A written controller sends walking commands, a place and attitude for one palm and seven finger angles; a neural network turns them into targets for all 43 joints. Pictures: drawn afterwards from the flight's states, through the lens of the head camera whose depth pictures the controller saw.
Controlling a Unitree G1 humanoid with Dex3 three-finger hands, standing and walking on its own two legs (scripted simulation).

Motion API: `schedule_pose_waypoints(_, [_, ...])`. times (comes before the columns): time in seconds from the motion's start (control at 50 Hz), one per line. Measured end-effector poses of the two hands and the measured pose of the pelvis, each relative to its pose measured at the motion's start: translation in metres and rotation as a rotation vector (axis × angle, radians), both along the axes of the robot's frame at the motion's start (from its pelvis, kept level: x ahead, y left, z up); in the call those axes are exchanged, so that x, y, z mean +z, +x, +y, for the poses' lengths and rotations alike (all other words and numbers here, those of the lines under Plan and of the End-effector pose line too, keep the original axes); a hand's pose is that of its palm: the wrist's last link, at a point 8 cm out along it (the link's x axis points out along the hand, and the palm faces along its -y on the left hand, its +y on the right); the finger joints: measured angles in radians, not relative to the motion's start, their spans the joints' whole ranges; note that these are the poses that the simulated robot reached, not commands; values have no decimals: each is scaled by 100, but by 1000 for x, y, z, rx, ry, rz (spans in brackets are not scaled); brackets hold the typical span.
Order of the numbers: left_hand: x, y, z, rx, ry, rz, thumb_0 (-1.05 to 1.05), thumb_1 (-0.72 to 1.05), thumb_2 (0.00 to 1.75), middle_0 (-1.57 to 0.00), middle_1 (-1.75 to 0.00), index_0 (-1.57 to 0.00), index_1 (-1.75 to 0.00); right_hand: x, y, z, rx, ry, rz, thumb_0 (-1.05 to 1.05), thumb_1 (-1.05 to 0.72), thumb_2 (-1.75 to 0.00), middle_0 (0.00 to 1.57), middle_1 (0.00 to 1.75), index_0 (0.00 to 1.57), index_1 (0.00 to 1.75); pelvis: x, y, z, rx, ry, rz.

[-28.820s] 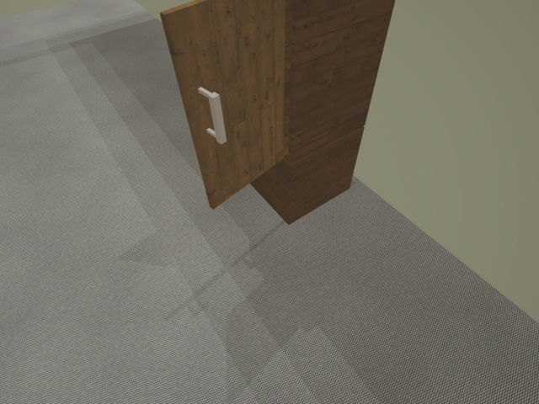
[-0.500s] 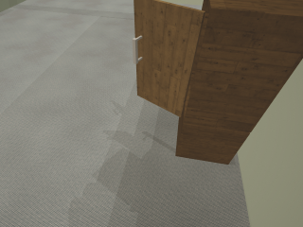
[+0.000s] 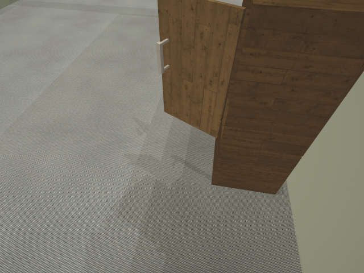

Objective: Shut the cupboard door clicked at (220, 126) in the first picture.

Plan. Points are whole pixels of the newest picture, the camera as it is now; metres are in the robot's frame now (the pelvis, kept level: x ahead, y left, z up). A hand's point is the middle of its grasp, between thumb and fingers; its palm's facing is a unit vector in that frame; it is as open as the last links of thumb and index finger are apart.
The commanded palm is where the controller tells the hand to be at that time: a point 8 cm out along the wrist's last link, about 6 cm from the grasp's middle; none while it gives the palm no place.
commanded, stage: look to check the result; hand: left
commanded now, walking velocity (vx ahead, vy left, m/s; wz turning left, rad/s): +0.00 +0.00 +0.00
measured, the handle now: (163, 56) +0.92 +0.13 +0.00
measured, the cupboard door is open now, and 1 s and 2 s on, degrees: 64 64 64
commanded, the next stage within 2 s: walk to a spot facing it in 0.10 s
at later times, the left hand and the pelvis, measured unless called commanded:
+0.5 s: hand out of the picture +0.02 +0.19 -0.19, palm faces +0.13 -0.97 -0.22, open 7.3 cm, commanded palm none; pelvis +0.01 +0.00 -0.02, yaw +7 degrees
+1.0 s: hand out of the picture +0.04 +0.23 -0.16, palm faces +0.38 -0.88 -0.29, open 7.3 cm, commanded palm none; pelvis +0.01 -0.02 +0.00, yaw +24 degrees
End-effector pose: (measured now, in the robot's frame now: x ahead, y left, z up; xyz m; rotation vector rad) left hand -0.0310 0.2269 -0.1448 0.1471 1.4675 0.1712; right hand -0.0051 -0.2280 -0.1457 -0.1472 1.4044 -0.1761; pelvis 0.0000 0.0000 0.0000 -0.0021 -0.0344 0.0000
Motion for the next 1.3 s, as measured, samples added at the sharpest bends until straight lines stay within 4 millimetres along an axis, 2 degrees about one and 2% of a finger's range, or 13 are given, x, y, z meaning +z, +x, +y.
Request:
schedule_pose_waypoints(0.32, [0,45,3,-22,20,-69,0,91,90,-20,-29,-20,-30,3,32,-18,29,-25,-31,0,-91,-90,20,30,20,29,0,12,-7,13,1,8])
schedule_pose_waypoints(0.48, [-14,45,8,72,24,-106,0,91,90,-20,-30,-20,-30,-9,44,-9,92,-17,17,0,-91,-90,20,30,20,29,-14,14,-3,102,-20,5])
schedule_pose_waypoints(0.6, [-35,37,29,159,15,-118,0,91,90,-20,-30,-20,-30,-11,78,5,183,-50,-16,0,-91,-90,20,30,20,29,-28,17,14,186,-12,-3])
schedule_pose_waypoints(0.74, [-9,45,54,196,52,-168,0,91,90,-20,-30,-20,-30,8,106,14,279,-69,-63,0,-91,-90,20,30,20,29,-9,8,20,253,-35,39])
schedule_pose_waypoints(0.88, [10,48,64,249,110,-249,0,91,90,-20,-29,-20,-30,20,136,8,359,-71,-93,0,-91,-90,21,30,21,29,-1,10,7,335,-51,65])
schedule_pose_waypoints(0.94, [14,46,57,275,129,-263,0,91,90,-20,-29,-20,-30,19,150,0,393,-67,-103,0,-91,-90,21,30,21,29,-1,12,-3,377,-51,69])
schedule_pose_waypoints(1.02, [20,38,39,314,154,-270,0,91,90,-20,-29,-20,-30,12,170,-14,440,-53,-109,0,-91,-90,21,30,21,29,-4,16,-22,433,-43,73])
schedule_pose_waypoints(1.12, [24,9,4,382,200,-243,0,91,90,-20,-30,-20,-30,-4,201,-30,489,-20,-118,0,-91,-90,21,30,20,29,-11,22,-47,495,-7,76])
schedule_pose_waypoints(1.2, [32,-17,-26,456,193,-171,0,91,90,-20,-30,-20,-30,-2,221,-29,548,9,-118,0,-91,-90,20,30,20,29,-3,29,-56,555,14,68])
schedule_pose_waypoints(1.3, [30,-33,-55,547,171,-152,1,91,90,-20,-30,-20,-30,-2,235,-16,629,36,-87,0,-91,-90,20,30,20,29,1,37,-62,640,37,69])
